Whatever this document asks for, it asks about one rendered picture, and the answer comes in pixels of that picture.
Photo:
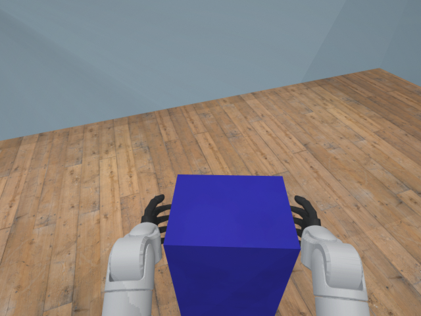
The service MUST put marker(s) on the carton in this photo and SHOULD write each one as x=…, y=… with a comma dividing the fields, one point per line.
x=231, y=244

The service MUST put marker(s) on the robot right hand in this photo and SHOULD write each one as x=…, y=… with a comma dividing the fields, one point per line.
x=308, y=214

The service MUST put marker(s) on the robot left hand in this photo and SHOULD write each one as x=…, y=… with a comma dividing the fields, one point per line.
x=151, y=212

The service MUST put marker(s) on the left robot forearm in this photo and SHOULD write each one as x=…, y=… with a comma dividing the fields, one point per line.
x=131, y=271

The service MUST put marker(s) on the right robot forearm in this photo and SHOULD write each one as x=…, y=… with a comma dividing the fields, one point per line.
x=337, y=274

